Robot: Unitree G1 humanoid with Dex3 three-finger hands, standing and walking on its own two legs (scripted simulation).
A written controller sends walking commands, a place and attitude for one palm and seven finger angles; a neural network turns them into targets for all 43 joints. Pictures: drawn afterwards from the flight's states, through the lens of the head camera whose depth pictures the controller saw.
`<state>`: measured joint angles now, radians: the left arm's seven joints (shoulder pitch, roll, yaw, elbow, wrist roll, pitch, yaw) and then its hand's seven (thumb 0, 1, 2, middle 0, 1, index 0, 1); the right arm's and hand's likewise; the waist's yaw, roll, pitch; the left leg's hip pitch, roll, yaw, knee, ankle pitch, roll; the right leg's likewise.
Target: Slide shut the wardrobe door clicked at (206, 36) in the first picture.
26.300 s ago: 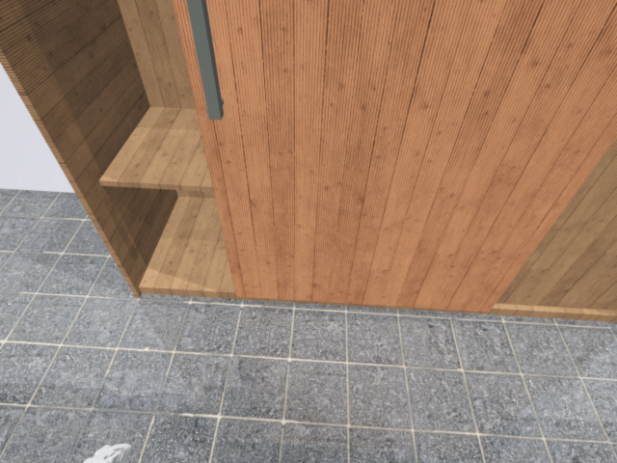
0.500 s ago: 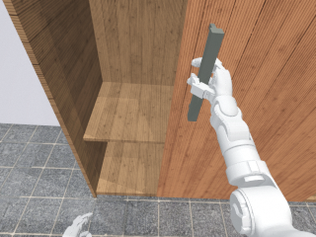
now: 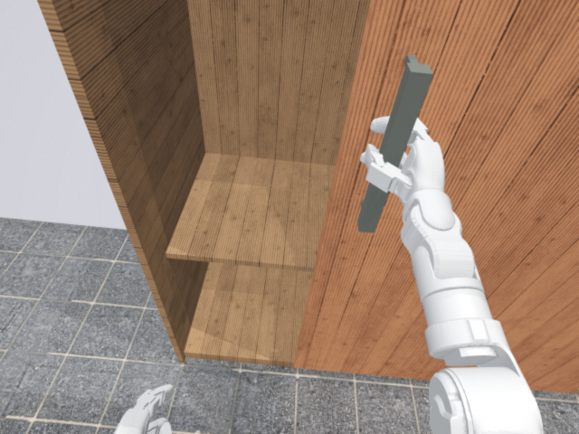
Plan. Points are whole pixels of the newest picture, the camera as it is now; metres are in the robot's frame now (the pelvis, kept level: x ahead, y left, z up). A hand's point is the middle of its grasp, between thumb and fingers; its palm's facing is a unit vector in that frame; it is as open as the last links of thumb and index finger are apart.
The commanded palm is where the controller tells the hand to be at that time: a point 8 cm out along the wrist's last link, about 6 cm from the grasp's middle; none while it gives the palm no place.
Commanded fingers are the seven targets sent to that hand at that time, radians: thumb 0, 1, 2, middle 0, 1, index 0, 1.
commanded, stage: grip the handle and tug to test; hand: right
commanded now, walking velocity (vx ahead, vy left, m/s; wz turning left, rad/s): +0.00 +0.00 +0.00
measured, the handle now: (385, 154) +0.47 -0.08 +0.18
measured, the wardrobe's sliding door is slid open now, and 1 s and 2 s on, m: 0.38 0.38 0.36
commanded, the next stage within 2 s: tug the door sideways, standing still in 0.12 s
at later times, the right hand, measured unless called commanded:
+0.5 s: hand (374, 168) +0.42 -0.06 +0.19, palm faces +0.00 +1.00 -0.03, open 6.0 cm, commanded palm +0.39 -0.08 +0.19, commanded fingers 0.00 -0.90 -0.90 0.45 1.40 0.45 1.40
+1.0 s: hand (372, 170) +0.42 -0.06 +0.19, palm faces +0.02 +1.00 -0.08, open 6.2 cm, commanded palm +0.39 -0.05 +0.19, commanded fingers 0.00 -0.90 -0.90 0.45 1.40 0.45 1.40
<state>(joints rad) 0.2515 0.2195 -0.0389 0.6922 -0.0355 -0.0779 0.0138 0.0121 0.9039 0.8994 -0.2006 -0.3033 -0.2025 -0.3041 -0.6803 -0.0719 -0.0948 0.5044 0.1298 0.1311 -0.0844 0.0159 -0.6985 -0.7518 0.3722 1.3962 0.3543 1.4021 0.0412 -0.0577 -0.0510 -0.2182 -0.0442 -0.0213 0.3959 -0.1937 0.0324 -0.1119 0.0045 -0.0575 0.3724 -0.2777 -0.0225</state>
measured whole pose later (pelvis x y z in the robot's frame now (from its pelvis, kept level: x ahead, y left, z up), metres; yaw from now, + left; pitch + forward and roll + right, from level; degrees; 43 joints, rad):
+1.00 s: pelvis +0.00 -0.01 -0.01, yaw -6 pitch +2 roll +0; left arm 0.25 0.20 -0.02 0.76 -0.02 -0.04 -0.04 0.01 0.91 0.90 -0.20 -0.30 -0.20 -0.30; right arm -0.82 0.00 0.12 0.59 0.14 0.12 -0.21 -0.03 -0.74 -0.78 0.36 1.40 0.20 1.40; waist -0.02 -0.06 -0.03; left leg -0.26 0.01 0.06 0.49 -0.26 0.02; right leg -0.18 0.05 0.02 0.47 -0.31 -0.04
